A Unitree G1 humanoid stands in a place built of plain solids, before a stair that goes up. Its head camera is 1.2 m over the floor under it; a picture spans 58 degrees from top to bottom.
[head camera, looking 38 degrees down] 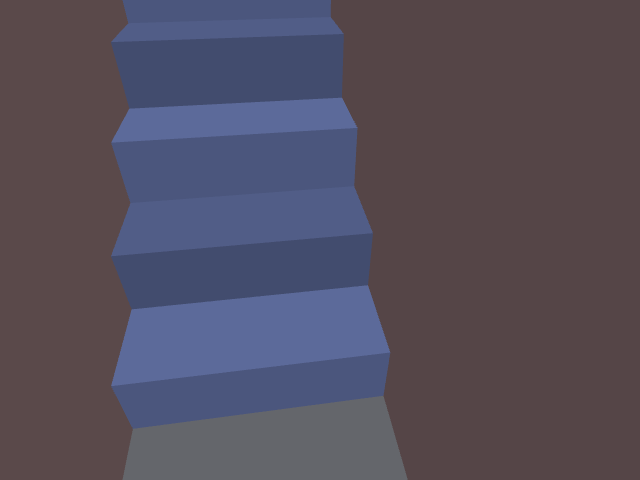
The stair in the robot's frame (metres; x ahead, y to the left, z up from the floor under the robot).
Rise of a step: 0.21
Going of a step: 0.27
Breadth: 0.80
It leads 8 degrees to the left of straight ahead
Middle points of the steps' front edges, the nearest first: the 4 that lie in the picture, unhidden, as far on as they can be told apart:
0.70 0.17 0.21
0.97 0.21 0.43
1.24 0.25 0.64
1.50 0.29 0.85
